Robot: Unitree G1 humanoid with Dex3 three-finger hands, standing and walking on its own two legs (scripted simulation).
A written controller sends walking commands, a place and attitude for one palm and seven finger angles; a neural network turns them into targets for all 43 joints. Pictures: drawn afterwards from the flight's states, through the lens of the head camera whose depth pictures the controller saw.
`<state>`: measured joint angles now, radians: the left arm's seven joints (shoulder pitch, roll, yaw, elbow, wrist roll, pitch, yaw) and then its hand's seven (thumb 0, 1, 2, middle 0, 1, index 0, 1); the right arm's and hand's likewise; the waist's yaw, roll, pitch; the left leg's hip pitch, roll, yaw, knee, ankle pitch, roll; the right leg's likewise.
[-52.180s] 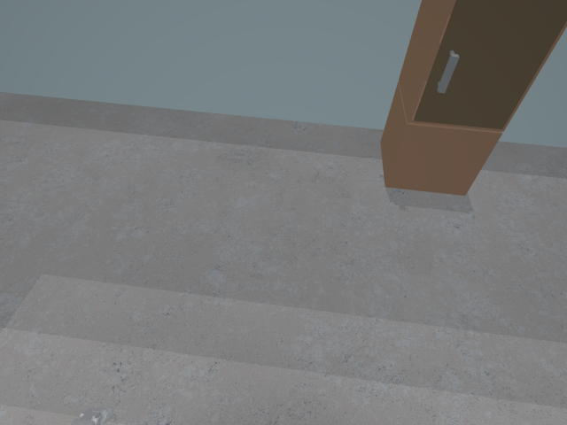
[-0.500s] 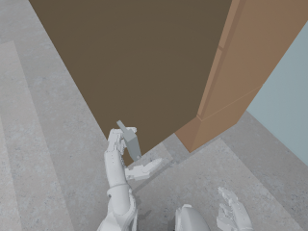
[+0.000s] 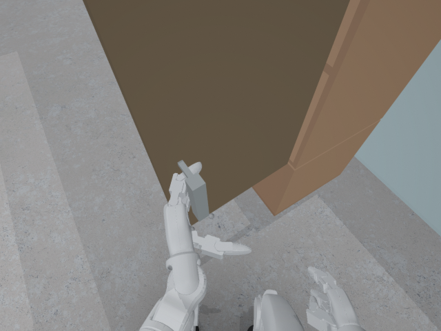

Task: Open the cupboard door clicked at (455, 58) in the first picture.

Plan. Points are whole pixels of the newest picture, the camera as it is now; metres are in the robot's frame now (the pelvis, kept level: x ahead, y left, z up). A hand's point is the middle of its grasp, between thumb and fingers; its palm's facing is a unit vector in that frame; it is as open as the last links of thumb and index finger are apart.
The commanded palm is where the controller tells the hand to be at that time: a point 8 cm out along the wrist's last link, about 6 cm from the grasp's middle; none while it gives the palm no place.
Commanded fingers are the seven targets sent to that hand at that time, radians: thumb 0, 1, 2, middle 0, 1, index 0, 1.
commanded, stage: slide the hand sideways off the handle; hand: left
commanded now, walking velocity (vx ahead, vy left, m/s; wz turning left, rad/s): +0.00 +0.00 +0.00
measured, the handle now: (192, 191) +0.36 +0.07 +0.01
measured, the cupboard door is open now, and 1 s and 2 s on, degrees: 93 96 96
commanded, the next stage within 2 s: draw the hand back to the body in 1.18 s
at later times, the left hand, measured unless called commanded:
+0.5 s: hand (202, 250) +0.25 +0.04 +0.02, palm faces -0.15 -0.99 +0.01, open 16.3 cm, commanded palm +0.23 +0.10 +0.02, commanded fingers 0.00 -0.50 0.30 -0.15 -0.30 -0.15 -0.30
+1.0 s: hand (164, 272) +0.22 +0.10 +0.02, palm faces -0.10 -1.00 +0.00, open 16.3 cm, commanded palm +0.19 +0.15 +0.02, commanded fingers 0.00 -0.50 0.30 -0.15 -0.30 -0.15 -0.30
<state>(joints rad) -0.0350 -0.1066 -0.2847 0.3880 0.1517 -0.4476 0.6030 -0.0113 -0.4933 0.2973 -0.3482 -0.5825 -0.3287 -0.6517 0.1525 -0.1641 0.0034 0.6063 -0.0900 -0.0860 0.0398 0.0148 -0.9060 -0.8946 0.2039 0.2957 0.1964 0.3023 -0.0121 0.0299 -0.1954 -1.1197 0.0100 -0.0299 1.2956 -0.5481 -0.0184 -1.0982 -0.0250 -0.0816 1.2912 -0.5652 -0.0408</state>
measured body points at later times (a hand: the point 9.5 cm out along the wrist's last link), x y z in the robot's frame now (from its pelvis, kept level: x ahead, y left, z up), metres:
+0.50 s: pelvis +0.00 +0.02 -0.01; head +0.09 +0.02 +0.43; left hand +0.26 +0.10 +0.02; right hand +0.19 -0.20 -0.11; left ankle +0.04 +0.13 -0.62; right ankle +0.03 -0.10 -0.62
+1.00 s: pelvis +0.01 +0.01 -0.02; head +0.11 +0.01 +0.42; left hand +0.22 +0.16 +0.02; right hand +0.22 -0.21 -0.10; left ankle +0.04 +0.13 -0.62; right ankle +0.03 -0.10 -0.62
